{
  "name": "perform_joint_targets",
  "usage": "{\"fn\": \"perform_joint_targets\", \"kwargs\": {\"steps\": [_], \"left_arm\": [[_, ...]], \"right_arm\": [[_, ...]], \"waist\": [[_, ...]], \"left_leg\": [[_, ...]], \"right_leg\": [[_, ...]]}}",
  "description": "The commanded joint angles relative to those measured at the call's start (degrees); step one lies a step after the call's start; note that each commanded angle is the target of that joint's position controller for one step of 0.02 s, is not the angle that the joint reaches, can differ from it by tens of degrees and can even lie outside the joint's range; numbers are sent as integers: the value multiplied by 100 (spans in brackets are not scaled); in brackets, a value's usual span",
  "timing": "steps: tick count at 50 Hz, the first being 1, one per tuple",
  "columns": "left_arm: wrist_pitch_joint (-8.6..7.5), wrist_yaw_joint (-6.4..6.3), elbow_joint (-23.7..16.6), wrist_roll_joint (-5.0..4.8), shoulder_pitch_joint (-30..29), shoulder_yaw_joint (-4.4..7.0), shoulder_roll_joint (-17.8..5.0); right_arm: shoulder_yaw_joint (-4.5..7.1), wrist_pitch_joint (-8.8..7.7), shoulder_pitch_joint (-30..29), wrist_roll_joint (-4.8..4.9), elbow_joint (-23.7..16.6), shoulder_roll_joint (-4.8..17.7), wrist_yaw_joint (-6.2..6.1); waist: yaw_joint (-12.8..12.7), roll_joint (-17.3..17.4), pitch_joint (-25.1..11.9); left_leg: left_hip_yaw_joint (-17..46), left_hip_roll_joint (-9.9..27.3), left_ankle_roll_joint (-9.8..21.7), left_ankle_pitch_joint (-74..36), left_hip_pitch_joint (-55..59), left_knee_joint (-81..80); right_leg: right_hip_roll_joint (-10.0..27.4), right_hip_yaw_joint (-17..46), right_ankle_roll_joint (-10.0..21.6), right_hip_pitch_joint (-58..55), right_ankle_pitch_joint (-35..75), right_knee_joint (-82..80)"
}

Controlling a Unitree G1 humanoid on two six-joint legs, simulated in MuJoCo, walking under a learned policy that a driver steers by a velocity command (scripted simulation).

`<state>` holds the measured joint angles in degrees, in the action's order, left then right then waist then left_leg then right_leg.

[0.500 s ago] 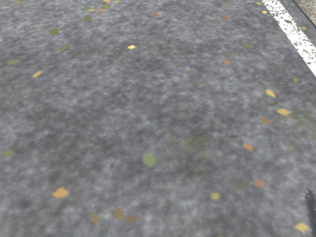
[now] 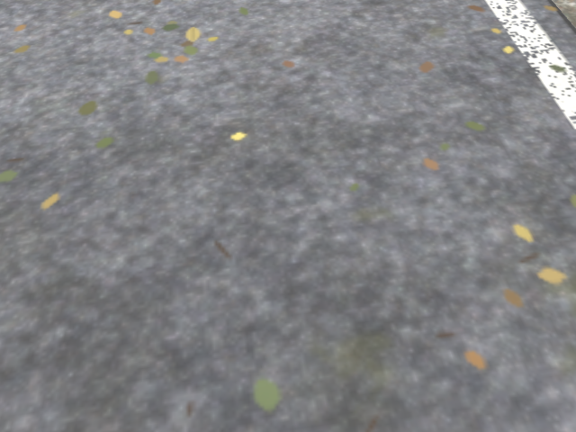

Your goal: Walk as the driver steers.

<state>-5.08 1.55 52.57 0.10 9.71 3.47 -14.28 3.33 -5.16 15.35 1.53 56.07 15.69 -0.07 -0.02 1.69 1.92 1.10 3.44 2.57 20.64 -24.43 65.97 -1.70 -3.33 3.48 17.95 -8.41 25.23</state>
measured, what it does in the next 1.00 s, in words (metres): walks ahead: left foot, then right foot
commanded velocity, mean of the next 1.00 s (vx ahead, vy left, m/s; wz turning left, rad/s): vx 0.50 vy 0.00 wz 0.05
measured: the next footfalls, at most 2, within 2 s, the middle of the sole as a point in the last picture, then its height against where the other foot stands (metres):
left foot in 0.40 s outside the picture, level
right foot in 0.94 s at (348, 336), level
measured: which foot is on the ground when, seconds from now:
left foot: up 0.00-0.38, down 0.40-0.94, up 0.96-1.00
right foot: down 0.00-0.40, up 0.42-0.92, down 0.94-1.00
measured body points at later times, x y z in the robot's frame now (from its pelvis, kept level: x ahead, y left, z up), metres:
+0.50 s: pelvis +0.29 +0.06 -0.01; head +0.32 +0.07 +0.44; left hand +0.30 +0.33 -0.15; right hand +0.43 -0.20 -0.12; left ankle +0.36 +0.15 -0.74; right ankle +0.15 -0.09 -0.65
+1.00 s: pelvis +0.57 +0.01 -0.01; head +0.61 +0.00 +0.44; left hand +0.75 +0.27 -0.11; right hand +0.56 -0.26 -0.16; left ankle +0.39 +0.14 -0.68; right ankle +0.67 -0.09 -0.74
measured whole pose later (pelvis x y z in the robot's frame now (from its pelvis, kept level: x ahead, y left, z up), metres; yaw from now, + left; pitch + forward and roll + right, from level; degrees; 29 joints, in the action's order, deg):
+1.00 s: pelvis +0.57 +0.01 -0.01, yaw +4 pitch +2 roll +1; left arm -6.2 1.2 49.6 -0.2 2.0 3.5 -13.8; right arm 3.4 -3.6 20.8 1.6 58.5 15.0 -0.5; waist 2.9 1.1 1.8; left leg 3.2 -0.1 1.4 29.0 -11.1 54.1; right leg 1.1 -3.0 2.3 26.3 -8.1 32.0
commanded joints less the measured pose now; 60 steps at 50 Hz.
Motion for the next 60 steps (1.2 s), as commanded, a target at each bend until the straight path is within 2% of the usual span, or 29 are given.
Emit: {"fn": "perform_joint_targets", "kwargs": {"steps": [1,4,9,13,16,18,19,20,21,22,23,24,25,27,31,36,40,42,44,45,46,47,48,49,50,51,53,55,60], "left_arm": [[-98,6,-181,41,71,83,-544],[-124,-84,-37,24,372,143,-797],[-76,-188,137,-45,811,137,-849],[9,-208,374,-95,1269,160,-891],[108,-242,455,-117,1318,215,-971],[168,-253,413,-118,1127,245,-1056],[202,-252,383,-107,1048,207,-956],[211,-257,262,-30,1097,115,-767],[88,-184,222,-1,1788,-98,-44],[-63,-154,283,-82,1520,-32,-395],[-158,-131,103,-252,965,86,-809],[-190,-162,28,-275,632,90,-825],[-171,-205,15,-198,463,126,-790],[-23,-233,73,-138,679,144,-564],[105,-255,-101,-64,247,150,-442],[49,-164,-363,-65,-692,91,-302],[15,-56,-592,-111,-1381,34,-311],[-37,6,-713,-119,-1521,44,-399],[-95,33,-681,-127,-1225,107,-595],[-122,21,-570,-118,-772,182,-737],[-136,-26,-290,-93,155,328,-1008],[-139,-87,-112,9,1212,444,-1439],[-88,-71,30,10,1504,512,-1815],[-85,-73,-26,-23,1434,351,-1185],[-106,-102,-122,-30,940,255,-883],[-122,-108,-194,-3,507,197,-727],[-157,-99,-187,80,59,119,-448],[-176,-113,-123,76,13,132,-442],[-168,-248,-14,102,201,233,-740]], "right_arm": [[125,36,114,-46,-282,335,-47],[140,100,-345,-109,-462,329,-71],[72,43,-1328,-100,-733,172,20],[15,12,-1955,-46,-946,181,134],[33,-39,-2035,-32,-1065,323,229],[136,-61,-1468,-38,-940,551,239],[270,-58,-605,-55,-661,771,211],[397,-53,461,-124,-400,1153,163],[511,-12,1010,-133,-239,1628,159],[343,-11,973,-90,-265,1112,170],[259,-36,460,-75,-342,871,154],[206,-52,-30,-107,-468,722,146],[157,-66,-354,-161,-505,547,162],[96,-99,-525,-226,-478,352,188],[162,-121,-191,-185,-309,653,78],[156,-65,196,-123,-158,706,-30],[174,12,678,-63,73,739,-44],[204,81,759,-34,139,781,-66],[252,138,646,-20,111,890,-88],[260,162,490,-14,60,921,-90],[205,176,429,-36,7,770,-83],[89,179,467,-139,-156,480,-76],[-108,65,1262,-80,-188,-288,-41],[44,-17,957,56,-108,389,-32],[139,-53,423,154,-273,690,-35],[150,-43,162,142,-316,648,-72],[214,77,163,64,-312,465,-93],[209,220,208,78,-361,211,-70],[230,328,-353,-9,-677,169,-2]], "waist": [[77,-677,-295],[45,-498,-73],[-228,-494,117],[-420,-458,309],[-300,-518,281],[74,-666,-92],[487,-594,-599],[831,-162,-1420],[557,1293,-2193],[697,1094,-2294],[621,840,-1447],[460,415,-942],[303,178,-555],[-4,365,-405],[-19,174,-104],[230,179,95],[458,133,311],[395,154,362],[157,271,193],[-132,318,-64],[-536,223,-664],[-858,-364,-1617],[-460,-2002,-2371],[-650,-1461,-2222],[-609,-1168,-1364],[-453,-780,-928],[-119,-798,-443],[19,-752,-269],[26,-484,34]], "left_leg": [[242,543,-24,-517,-921,-227],[200,580,-193,-1230,-1356,-1040],[-50,330,-254,-2652,-1203,-2780],[-73,197,-177,-2601,-1321,-3418],[-49,129,22,-2017,-1263,-3675],[-294,-147,196,-1646,-301,-3773],[-438,-322,347,-1721,871,-3847],[384,412,669,-1830,2646,-3622],[3097,1762,1633,-690,4736,-4151],[4001,1831,1582,-110,4793,-4818],[3181,1659,1290,-107,4097,-4900],[2467,1459,1135,-565,3242,-5028],[1940,1263,1062,-1055,2454,-5218],[1375,996,980,-1457,1665,-5545],[898,976,1115,-1944,1472,-5930],[260,697,874,-2105,1606,-6022],[271,898,867,-2051,2144,-5842],[451,1083,829,-2247,2503,-5558],[617,1178,734,-2742,2643,-5184],[563,1066,643,-3490,2564,-4704],[368,724,482,-3876,2202,-3696],[70,278,254,-2485,1071,-1919],[-54,-675,-97,1045,-1067,-8],[647,-379,-57,1326,-1593,728],[564,-107,24,842,-1948,875],[448,177,37,321,-1776,736],[496,471,49,-266,-1221,277],[458,556,43,-423,-1055,49],[464,541,-102,-1629,-1607,-1034]], "right_leg": [[1463,1633,934,-797,245,-1665],[1449,1284,1024,-792,740,-1888],[1182,679,782,-946,893,-1971],[1431,664,768,-1645,890,-1779],[1707,738,661,-2236,1429,-1380],[1651,633,522,-2317,2881,-694],[1364,415,382,-2082,3507,289],[1033,175,194,-1019,2466,1902],[-51,92,-247,1388,-674,4111],[-54,958,-158,2092,-2472,4857],[270,963,-45,2569,-2138,5099],[595,788,-11,2473,-1587,4881],[793,708,-27,2247,-1197,4514],[1006,741,-57,1595,-823,4053],[1097,654,-269,1978,-99,3072],[868,419,-350,1879,1341,1372],[709,363,-302,1880,1339,699],[666,463,-215,1905,989,440],[538,435,-123,1360,606,270],[381,300,-40,643,507,148],[336,247,112,-697,560,175],[1363,1301,452,-2497,506,388],[2685,3863,1310,-4263,-454,-299],[2539,4195,1198,-3984,-1293,-723],[2371,3289,905,-3254,-1241,-821],[2176,2631,752,-2456,-847,-989],[1845,1650,591,-1357,-207,-1379],[1784,1128,621,-993,134,-1650],[1741,156,644,-1065,820,-1901]]}}
Keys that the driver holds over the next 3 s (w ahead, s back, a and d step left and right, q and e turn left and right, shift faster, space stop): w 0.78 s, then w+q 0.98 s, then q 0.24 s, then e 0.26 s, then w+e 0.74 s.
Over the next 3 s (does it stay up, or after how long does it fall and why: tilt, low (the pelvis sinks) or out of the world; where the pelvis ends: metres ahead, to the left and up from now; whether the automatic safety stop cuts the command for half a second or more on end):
stays up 1.41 0.29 0.00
